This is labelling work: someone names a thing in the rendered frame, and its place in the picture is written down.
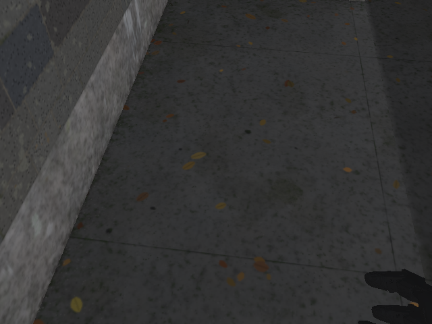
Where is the right robot hand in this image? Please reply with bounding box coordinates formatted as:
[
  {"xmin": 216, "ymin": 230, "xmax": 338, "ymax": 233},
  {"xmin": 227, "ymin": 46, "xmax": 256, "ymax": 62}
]
[{"xmin": 358, "ymin": 269, "xmax": 432, "ymax": 324}]

